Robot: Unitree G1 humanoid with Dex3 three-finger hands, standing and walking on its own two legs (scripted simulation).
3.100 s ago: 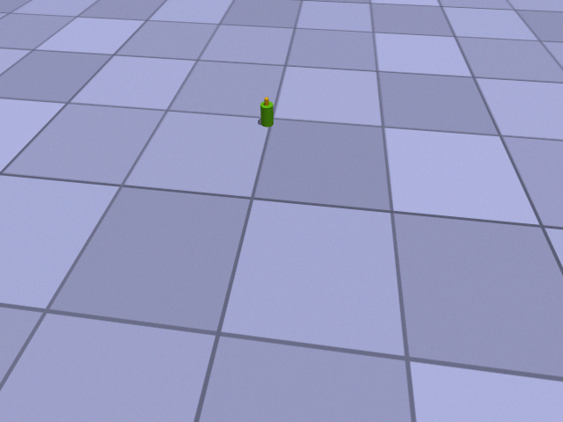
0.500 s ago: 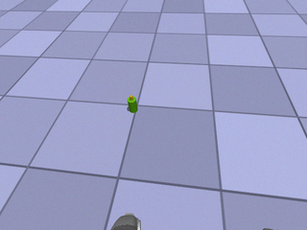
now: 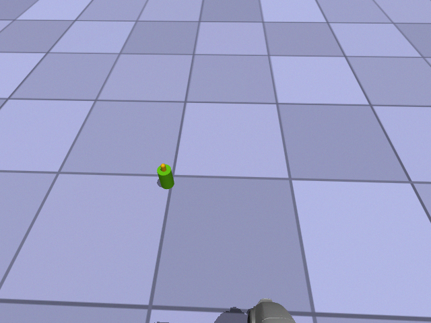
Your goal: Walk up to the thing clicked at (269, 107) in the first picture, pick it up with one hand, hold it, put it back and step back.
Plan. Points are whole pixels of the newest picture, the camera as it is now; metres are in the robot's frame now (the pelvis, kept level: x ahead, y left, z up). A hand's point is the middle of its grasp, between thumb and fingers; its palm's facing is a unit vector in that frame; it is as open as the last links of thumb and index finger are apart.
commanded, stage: walk up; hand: left
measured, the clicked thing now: (165, 174) +0.92 +0.26 -0.68
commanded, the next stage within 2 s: none
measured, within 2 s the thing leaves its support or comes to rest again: neither
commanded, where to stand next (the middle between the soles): +0.57 +0.04 m, yaw -1 degrees
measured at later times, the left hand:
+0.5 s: hand (78, 294) +0.21 +0.31 -0.15, palm faces +0.00 -0.92 -0.38, open 7.4 cm
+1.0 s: hand (108, 190) +0.47 +0.29 -0.13, palm faces -0.05 -0.91 -0.41, open 7.3 cm
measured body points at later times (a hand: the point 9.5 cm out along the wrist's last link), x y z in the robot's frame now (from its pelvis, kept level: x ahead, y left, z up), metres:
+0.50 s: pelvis +0.20 +0.02 -0.01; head +0.21 +0.03 +0.44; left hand +0.21 +0.35 -0.12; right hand +0.30 -0.31 -0.11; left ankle +0.29 +0.15 -0.74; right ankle +0.15 -0.13 -0.73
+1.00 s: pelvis +0.38 +0.02 -0.01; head +0.40 -0.01 +0.43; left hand +0.47 +0.34 -0.10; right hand +0.40 -0.30 -0.14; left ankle +0.30 +0.14 -0.70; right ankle +0.46 -0.09 -0.73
